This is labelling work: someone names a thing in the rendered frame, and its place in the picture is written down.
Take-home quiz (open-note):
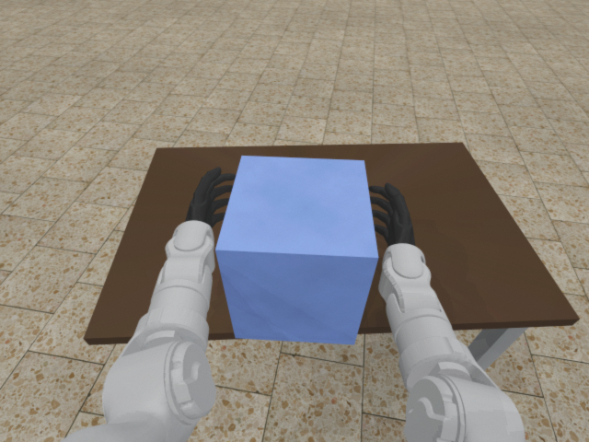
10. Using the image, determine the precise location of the table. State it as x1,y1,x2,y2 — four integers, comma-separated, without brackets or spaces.
83,143,580,371

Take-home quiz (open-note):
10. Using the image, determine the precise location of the right robot forearm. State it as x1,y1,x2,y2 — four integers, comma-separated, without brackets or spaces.
378,243,525,430

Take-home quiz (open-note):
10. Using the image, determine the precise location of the robot right upper arm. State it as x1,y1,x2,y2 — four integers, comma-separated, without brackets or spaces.
404,373,525,442

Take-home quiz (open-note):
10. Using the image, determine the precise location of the robot right hand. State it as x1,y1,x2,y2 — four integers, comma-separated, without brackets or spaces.
368,182,415,247

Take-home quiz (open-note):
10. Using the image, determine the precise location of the left robot forearm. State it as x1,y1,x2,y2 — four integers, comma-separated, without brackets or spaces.
102,220,215,423

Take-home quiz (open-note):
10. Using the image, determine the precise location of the carton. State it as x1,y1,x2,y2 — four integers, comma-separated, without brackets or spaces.
215,156,378,345

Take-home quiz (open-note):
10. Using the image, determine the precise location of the robot left hand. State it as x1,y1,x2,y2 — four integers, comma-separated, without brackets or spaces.
185,167,236,228

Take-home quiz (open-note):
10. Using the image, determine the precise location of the robot left upper arm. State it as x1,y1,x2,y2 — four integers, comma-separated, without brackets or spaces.
60,340,216,442

